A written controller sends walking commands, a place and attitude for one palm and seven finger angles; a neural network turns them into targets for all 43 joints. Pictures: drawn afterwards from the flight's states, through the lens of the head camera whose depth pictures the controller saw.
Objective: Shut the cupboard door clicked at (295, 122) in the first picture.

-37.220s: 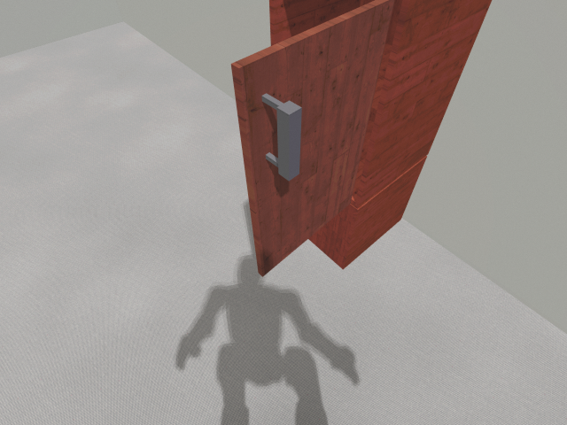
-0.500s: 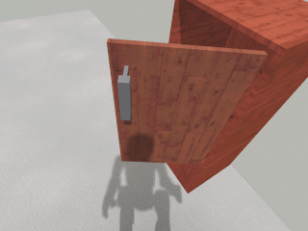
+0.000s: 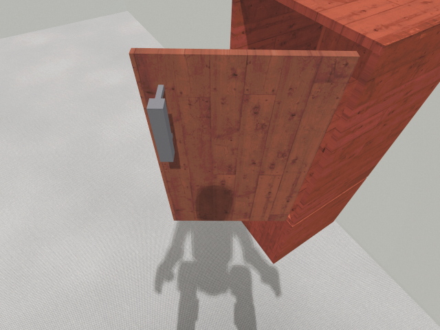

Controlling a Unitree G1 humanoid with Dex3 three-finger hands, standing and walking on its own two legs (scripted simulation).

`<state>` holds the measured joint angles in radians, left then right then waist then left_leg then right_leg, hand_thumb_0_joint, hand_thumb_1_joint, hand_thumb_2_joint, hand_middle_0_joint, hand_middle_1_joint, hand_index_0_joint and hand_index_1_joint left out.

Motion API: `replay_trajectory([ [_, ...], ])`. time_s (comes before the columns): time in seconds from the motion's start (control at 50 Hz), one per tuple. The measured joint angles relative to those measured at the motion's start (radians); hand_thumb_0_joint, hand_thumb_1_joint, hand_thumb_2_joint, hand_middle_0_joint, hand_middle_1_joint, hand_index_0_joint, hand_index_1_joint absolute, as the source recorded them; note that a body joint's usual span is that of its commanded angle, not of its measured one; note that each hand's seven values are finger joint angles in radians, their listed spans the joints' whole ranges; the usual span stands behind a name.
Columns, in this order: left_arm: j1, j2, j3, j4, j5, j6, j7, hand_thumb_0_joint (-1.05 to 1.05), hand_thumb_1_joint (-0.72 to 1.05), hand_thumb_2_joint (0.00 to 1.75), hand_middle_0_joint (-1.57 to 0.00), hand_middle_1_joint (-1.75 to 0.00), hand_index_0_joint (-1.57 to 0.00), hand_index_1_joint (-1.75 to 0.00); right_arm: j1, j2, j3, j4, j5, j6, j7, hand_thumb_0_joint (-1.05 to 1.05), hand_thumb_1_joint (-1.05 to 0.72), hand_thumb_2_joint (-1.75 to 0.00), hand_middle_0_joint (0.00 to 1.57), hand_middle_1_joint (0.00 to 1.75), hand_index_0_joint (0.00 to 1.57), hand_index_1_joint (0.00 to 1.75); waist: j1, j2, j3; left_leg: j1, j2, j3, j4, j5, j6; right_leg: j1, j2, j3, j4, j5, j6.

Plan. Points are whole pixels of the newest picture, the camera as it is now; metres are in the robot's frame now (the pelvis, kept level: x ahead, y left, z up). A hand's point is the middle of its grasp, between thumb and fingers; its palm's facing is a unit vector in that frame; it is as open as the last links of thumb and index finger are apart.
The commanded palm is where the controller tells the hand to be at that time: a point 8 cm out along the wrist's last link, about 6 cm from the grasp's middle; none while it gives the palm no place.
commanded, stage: come to a stop and stand still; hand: left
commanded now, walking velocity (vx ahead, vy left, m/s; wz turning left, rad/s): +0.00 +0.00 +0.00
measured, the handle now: (164, 124) +0.45 +0.14 +0.12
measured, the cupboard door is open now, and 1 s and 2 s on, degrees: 57 57 57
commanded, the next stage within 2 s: look again from close up in 0.50 s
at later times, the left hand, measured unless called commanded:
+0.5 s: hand out of the picture -0.04 +0.22 -0.18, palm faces +0.02 -0.99 -0.17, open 7.4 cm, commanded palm none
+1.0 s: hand out of the picture +0.01 +0.20 -0.17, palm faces +0.00 -0.97 -0.25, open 7.4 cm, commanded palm none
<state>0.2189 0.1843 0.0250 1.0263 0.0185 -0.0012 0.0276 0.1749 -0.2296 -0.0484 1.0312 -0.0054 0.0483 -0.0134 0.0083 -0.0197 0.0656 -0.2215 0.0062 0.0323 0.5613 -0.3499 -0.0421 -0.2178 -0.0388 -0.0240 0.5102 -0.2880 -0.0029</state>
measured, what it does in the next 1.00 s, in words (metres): steps on the spot: left foot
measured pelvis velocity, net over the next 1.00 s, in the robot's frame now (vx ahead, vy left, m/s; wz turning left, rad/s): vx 0.00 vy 0.02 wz -0.02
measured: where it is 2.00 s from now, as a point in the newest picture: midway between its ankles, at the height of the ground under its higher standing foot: outside the picture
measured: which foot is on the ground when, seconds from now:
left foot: up 0.00-0.00, down 0.02-1.00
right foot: down 0.00-1.00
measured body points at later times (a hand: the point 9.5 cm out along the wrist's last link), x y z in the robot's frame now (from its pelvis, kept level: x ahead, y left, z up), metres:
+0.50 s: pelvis -0.01 +0.04 +0.01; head -0.01 +0.06 +0.46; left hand -0.04 +0.27 -0.16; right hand -0.03 -0.18 -0.15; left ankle -0.02 +0.13 -0.74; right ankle -0.01 -0.12 -0.74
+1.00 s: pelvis +0.00 +0.02 +0.00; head +0.01 -0.01 +0.45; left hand +0.01 +0.25 -0.15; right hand +0.02 -0.20 -0.17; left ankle -0.02 +0.13 -0.74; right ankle -0.01 -0.12 -0.74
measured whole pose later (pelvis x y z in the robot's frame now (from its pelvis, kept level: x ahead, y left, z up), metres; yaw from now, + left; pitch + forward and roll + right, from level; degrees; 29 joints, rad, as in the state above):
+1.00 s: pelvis +0.00 +0.02 +0.00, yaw -1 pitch -1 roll +1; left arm 0.29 0.15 -0.02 1.12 0.01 -0.02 0.03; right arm 0.29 -0.19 0.00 1.06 -0.01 -0.02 -0.02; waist 0.00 0.05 0.02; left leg -0.15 -0.01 0.06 0.46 -0.30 0.01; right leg -0.21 -0.06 0.00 0.52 -0.30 0.03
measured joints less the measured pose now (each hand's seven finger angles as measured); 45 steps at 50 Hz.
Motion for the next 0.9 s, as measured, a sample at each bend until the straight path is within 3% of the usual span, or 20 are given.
replay_trajectory([
  [0.02, -0.002, -0.004, -0.002, 0.002, -0.004, 0.003, -0.001, 0.0, 0.9, 0.9, -0.21, -0.3, -0.21, -0.3, 0.01, -0.003, 0.003, 0.001, -0.001, -0.009, 0.0, 0.01, -0.91, -0.9, 0.19, 0.3, 0.19, 0.3, -0.003, 0.009, -0.005, 0.027, 0.012, -0.007, -0.062, 0.081, 0.008, -0.004, 0.008, -0.008, 0.013, -0.006, 0.006],
  [0.08, -0.017, -0.002, -0.003, 0.02, -0.008, 0.017, 0.0, 0.0, 0.9, 0.9, -0.21, -0.3, -0.21, -0.3, 0.026, 0.02, 0.016, 0.027, -0.007, -0.017, -0.004, 0.01, -0.91, -0.9, 0.19, 0.3, 0.19, 0.3, 0.004, -0.009, -0.009, 0.046, 0.008, -0.005, -0.066, 0.061, 0.037, 0.018, 0.003, -0.008, 0.001, 0.003, 0.028],
  [0.22, -0.01, 0.012, -0.008, 0.056, -0.005, 0.029, -0.009, 0.0, 0.91, 0.9, -0.21, -0.3, -0.21, -0.3, 0.065, 0.081, 0.048, 0.05, -0.009, -0.028, -0.002, 0.01, -0.91, -0.9, 0.2, 0.3, 0.2, 0.3, 0.009, -0.038, -0.036, 0.077, -0.003, 0.014, -0.127, 0.093, 0.059, 0.062, -0.004, 0.01, -0.103, 0.072, 0.037],
  [0.36, 0.035, 0.004, -0.013, 0.098, -0.003, 0.022, -0.01, 0.0, 0.91, 0.9, -0.2, -0.3, -0.2, -0.3, 0.104, 0.086, 0.045, 0.071, -0.006, -0.04, -0.005, 0.01, -0.92, -0.9, 0.2, 0.3, 0.2, 0.3, 0.006, -0.026, -0.041, 0.091, -0.027, 0.028, -0.173, 0.119, 0.078, 0.066, -0.027, 0.023, -0.131, 0.092, 0.054],
  [0.6, 0.095, -0.023, -0.023, 0.147, -0.007, 0.013, 0.0, 0.0, 0.91, 0.9, -0.2, -0.3, -0.2, -0.3, 0.133, 0.107, 0.047, 0.101, 0.001, -0.053, -0.014, 0.01, -0.91, -0.9, 0.2, 0.3, 0.2, 0.3, 0.002, -0.019, -0.028, 0.104, -0.029, 0.034, -0.185, 0.118, 0.081, 0.074, -0.028, 0.03, -0.14, 0.091, 0.062],
  [0.74, 0.095, -0.048, -0.049, 0.108, 0.0, -0.008, 0.003, 0.0, 0.9, 0.9, -0.2, -0.3, -0.2, -0.3, 0.147, 0.078, 0.052, 0.025, -0.008, -0.066, -0.004, 0.01, -0.9, -0.9, 0.2, 0.3, 0.2, 0.3, -0.002, 0.033, -0.028, 0.02, -0.032, 0.02, -0.068, 0.063, 0.085, -0.004, -0.034, 0.017, -0.02, 0.025, 0.034],
  [0.9, 0.094, -0.045, -0.045, 0.101, -0.007, -0.015, 0.004, 0.0, 0.9, 0.9, -0.2, -0.3, -0.2, -0.3, 0.128, 0.045, 0.05, 0.024, -0.009, -0.068, -0.01, 0.02, -0.93, -0.9, 0.2, 0.3, 0.2, 0.3, -0.002, 0.074, -0.052, 0.053, -0.03, 0.029, -0.082, 0.049, 0.071, 0.003, -0.033, 0.028, 0.011, -0.007, 0.049],
])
